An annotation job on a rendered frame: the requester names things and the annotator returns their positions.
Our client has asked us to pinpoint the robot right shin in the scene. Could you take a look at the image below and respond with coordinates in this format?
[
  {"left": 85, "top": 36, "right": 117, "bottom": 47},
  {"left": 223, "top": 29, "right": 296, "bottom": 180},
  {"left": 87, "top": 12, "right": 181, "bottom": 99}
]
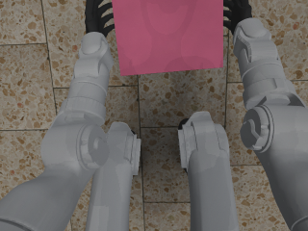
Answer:
[{"left": 185, "top": 111, "right": 230, "bottom": 158}]

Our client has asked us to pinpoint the left robot hand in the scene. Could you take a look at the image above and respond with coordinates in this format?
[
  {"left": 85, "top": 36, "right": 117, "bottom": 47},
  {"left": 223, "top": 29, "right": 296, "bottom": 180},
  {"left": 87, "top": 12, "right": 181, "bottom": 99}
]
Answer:
[{"left": 85, "top": 0, "right": 115, "bottom": 38}]

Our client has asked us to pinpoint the carton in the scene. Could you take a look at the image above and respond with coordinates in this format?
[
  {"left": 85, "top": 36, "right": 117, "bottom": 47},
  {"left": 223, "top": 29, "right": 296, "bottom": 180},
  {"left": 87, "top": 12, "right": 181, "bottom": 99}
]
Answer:
[{"left": 112, "top": 0, "right": 223, "bottom": 76}]

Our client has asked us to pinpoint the robot right thigh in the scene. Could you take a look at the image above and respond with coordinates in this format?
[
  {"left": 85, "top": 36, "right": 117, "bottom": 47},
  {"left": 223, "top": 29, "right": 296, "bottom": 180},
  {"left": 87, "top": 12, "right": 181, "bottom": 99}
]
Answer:
[{"left": 177, "top": 119, "right": 240, "bottom": 231}]

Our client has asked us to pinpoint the robot right upper arm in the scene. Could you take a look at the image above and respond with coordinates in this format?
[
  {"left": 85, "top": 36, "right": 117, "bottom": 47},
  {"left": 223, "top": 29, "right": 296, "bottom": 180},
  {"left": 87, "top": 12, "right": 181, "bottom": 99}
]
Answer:
[{"left": 240, "top": 104, "right": 308, "bottom": 231}]

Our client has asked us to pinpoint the robot right forearm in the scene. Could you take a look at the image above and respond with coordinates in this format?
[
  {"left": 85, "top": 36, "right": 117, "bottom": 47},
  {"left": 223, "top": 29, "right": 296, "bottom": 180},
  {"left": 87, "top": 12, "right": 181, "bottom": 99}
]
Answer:
[{"left": 232, "top": 17, "right": 308, "bottom": 110}]

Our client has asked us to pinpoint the robot left upper arm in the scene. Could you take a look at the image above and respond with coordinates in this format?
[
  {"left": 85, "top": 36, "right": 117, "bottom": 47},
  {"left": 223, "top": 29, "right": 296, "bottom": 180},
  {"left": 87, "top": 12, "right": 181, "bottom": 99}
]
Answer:
[{"left": 0, "top": 122, "right": 110, "bottom": 231}]

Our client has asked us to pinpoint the right robot hand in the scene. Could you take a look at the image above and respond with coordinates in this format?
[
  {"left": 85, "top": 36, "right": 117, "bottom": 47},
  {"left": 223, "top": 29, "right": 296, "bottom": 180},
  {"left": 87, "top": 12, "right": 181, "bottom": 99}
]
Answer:
[{"left": 223, "top": 0, "right": 252, "bottom": 36}]

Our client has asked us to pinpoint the robot left forearm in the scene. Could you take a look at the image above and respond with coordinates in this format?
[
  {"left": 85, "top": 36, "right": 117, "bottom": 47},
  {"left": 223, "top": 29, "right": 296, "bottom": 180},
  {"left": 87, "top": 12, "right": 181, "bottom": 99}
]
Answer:
[{"left": 40, "top": 32, "right": 115, "bottom": 157}]

